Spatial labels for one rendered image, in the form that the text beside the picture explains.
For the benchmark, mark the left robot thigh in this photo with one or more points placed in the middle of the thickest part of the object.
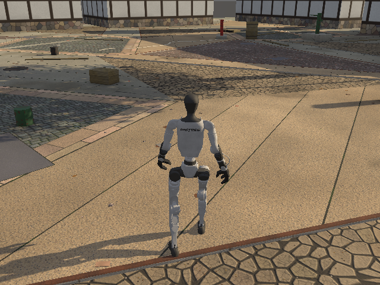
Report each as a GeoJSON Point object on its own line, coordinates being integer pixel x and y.
{"type": "Point", "coordinates": [174, 183]}

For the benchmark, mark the robot right hand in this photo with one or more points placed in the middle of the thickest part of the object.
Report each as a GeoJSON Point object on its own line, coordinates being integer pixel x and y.
{"type": "Point", "coordinates": [225, 175]}

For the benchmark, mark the robot left upper arm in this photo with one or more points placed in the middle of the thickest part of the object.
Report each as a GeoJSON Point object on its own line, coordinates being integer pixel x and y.
{"type": "Point", "coordinates": [172, 124]}

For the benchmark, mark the humanoid robot head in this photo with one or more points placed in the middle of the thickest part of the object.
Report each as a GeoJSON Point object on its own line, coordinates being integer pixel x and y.
{"type": "Point", "coordinates": [191, 103]}

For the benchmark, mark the right robot forearm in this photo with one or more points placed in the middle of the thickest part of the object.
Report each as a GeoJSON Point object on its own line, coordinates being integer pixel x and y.
{"type": "Point", "coordinates": [220, 160]}

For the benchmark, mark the left robot forearm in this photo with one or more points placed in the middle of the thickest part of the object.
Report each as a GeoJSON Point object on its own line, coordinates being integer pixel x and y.
{"type": "Point", "coordinates": [162, 153]}

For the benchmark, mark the robot left hand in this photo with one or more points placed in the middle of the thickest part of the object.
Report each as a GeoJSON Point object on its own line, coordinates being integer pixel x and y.
{"type": "Point", "coordinates": [164, 161]}

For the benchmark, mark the robot right upper arm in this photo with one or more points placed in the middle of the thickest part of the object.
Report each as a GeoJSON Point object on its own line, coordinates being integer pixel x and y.
{"type": "Point", "coordinates": [208, 125]}

